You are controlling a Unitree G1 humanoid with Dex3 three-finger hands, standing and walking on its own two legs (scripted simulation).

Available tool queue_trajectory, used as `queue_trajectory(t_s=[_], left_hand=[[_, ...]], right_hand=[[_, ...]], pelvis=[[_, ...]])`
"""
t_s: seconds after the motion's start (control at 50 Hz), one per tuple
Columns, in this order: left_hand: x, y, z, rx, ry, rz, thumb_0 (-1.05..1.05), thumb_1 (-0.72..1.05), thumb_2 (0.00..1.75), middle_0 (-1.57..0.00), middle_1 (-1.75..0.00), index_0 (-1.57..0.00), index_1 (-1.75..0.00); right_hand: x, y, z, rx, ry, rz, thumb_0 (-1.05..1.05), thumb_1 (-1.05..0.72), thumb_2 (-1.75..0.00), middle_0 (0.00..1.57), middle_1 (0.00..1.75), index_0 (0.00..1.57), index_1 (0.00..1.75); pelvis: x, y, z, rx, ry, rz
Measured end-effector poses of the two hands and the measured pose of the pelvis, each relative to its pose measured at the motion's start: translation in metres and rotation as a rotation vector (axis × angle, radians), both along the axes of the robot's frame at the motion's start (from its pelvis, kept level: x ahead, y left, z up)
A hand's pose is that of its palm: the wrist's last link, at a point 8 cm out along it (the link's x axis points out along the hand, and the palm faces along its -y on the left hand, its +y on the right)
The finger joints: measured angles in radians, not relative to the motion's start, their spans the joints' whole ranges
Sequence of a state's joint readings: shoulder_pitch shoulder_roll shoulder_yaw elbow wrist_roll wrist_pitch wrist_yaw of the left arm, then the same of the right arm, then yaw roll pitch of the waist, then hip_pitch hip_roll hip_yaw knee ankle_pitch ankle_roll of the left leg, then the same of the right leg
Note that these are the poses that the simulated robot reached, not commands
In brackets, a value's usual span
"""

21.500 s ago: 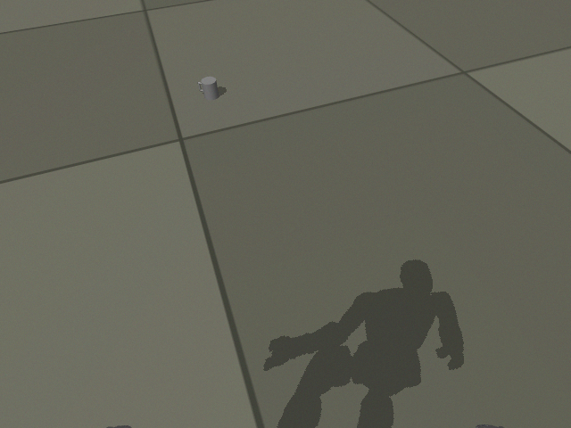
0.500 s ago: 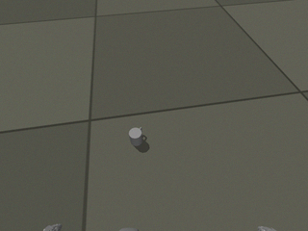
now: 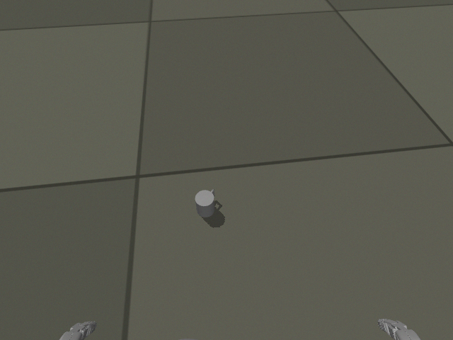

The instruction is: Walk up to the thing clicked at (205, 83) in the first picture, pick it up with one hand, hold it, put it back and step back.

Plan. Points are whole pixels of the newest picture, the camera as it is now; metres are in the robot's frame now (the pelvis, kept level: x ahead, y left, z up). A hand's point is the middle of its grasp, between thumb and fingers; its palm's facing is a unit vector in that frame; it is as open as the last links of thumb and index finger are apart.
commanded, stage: stand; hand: left
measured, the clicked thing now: (207, 201) +0.79 +0.13 -0.71
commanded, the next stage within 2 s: walk up in 1.00 s
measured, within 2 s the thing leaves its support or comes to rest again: neither
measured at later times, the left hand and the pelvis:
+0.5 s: hand out of the picture +0.05 +0.25 -0.14, palm faces -0.04 -0.94 -0.33, open 7.3 cm; pelvis -0.02 +0.00 +0.01, yaw -1 degrees
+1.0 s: hand out of the picture +0.06 +0.24 -0.14, palm faces -0.05 -0.94 -0.33, open 7.3 cm; pelvis -0.02 -0.01 +0.01, yaw -1 degrees
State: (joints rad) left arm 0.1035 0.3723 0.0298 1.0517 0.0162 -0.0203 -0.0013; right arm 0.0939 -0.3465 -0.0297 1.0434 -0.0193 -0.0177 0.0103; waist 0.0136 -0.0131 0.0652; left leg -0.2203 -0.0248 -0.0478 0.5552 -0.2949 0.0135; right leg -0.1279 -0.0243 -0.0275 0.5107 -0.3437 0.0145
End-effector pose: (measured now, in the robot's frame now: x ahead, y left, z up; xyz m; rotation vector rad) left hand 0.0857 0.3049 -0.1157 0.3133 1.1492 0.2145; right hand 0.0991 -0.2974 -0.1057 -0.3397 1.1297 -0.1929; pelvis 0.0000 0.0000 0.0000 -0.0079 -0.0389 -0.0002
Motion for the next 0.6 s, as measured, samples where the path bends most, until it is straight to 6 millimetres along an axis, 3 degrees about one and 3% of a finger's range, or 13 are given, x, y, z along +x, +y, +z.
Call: queue_trajectory(t_s=[0.26, 0.6], left_hand=[[-0.020, -0.005, 0.004, -0.021, 0.086, -0.003, 0.00, 0.91, 0.90, -0.20, -0.30, -0.20, -0.30], [-0.043, -0.012, 0.009, -0.013, 0.114, -0.015, 0.00, 0.91, 0.90, -0.20, -0.30, -0.20, -0.30]], right_hand=[[-0.009, 0.010, 0.007, 0.016, 0.015, -0.007, 0.00, -0.91, -0.90, 0.20, 0.30, 0.20, 0.30], [-0.058, -0.001, -0.001, 0.031, 0.105, -0.045, 0.00, -0.91, -0.90, 0.20, 0.30, 0.20, 0.30]], pelvis=[[-0.011, 0.004, 0.012, 0.003, -0.005, -0.015], [-0.023, -0.002, 0.015, 0.007, 0.008, -0.011]])
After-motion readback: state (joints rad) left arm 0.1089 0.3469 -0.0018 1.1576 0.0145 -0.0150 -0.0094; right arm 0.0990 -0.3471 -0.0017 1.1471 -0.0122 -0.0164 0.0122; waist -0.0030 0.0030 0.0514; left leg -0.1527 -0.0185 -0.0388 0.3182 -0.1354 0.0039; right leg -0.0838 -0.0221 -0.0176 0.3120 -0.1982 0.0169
